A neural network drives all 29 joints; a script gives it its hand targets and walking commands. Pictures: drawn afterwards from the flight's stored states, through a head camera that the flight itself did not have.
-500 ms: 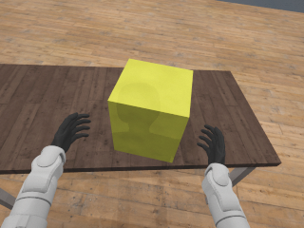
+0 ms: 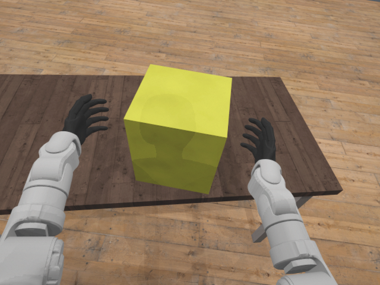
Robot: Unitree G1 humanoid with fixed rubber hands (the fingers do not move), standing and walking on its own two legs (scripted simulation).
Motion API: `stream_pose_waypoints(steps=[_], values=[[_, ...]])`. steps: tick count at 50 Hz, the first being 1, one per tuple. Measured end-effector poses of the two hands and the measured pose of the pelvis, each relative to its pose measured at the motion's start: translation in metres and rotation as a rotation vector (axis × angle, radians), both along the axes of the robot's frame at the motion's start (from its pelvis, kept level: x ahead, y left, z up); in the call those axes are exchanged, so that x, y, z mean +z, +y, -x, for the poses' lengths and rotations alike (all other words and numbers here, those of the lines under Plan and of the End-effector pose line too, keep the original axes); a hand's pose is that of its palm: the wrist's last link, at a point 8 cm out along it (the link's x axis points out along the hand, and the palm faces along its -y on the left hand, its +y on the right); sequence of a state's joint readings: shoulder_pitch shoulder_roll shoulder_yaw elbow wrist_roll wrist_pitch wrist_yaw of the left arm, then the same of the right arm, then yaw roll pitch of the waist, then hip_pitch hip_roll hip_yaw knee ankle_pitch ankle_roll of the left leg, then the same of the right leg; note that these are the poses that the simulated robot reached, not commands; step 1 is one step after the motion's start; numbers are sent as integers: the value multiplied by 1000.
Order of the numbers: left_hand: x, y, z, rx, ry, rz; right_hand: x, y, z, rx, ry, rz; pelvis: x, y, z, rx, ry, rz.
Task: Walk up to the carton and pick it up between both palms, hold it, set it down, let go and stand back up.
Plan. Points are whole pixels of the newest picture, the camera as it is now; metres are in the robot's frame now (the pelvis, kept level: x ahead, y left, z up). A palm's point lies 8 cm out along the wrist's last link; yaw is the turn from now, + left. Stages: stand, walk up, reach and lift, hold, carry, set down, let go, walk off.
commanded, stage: reach and lift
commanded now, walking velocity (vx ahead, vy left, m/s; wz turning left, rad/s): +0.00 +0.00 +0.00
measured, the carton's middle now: (180, 132) +0.48 +0.02 +0.00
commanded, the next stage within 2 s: none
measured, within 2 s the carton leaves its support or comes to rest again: neither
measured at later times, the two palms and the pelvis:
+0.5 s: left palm (85, 94) +0.45 +0.22 +0.14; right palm (271, 126) +0.40 -0.16 +0.13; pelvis +0.00 +0.00 +0.00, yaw +0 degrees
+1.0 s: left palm (96, 78) +0.48 +0.21 +0.16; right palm (278, 109) +0.43 -0.18 +0.15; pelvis +0.00 +0.00 +0.00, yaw +1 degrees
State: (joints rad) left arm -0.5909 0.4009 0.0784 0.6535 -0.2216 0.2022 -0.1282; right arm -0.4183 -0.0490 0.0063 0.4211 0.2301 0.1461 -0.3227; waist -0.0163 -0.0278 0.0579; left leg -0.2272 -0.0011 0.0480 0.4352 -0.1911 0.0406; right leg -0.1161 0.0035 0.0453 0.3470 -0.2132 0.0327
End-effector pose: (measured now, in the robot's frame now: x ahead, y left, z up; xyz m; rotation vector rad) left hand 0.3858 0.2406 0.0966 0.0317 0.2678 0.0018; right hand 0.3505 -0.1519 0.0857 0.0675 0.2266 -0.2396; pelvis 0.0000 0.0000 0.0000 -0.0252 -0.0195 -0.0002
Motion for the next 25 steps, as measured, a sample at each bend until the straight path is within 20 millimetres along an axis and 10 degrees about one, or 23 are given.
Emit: stream_pose_waypoints(steps=[25], values=[[48,-16,-61,-11,-12,-6,41,-13,-49,-12,25,7,-1,3,0,4,76,13]])
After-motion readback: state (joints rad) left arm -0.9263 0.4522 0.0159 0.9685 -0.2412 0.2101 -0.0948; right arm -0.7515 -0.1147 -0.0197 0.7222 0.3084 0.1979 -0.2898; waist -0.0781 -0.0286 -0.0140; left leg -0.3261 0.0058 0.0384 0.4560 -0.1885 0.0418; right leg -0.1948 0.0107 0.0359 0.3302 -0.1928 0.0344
